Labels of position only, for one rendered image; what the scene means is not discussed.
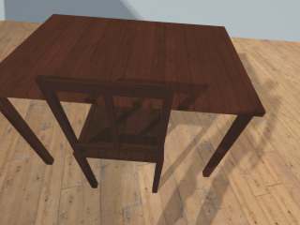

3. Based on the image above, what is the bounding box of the table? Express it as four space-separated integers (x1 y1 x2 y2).
0 14 266 177

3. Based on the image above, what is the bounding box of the chair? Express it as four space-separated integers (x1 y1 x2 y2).
35 75 175 193

